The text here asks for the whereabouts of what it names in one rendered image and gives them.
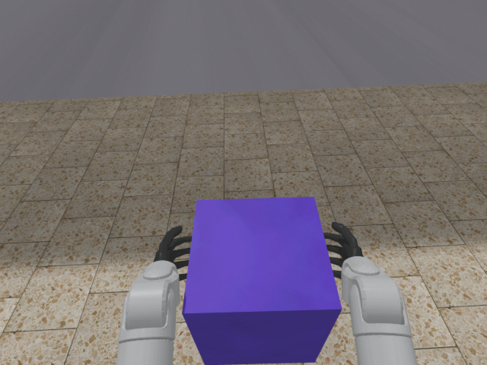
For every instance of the left robot forearm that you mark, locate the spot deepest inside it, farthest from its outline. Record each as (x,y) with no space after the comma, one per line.
(148,322)

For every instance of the robot left hand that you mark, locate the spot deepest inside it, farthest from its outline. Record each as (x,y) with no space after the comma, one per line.
(166,250)

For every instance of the robot right hand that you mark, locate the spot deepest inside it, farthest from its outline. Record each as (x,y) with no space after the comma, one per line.
(349,245)

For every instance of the right robot forearm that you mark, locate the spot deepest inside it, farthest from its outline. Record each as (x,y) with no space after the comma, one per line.
(378,312)

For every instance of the carton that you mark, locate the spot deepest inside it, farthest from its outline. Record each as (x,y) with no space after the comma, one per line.
(260,286)

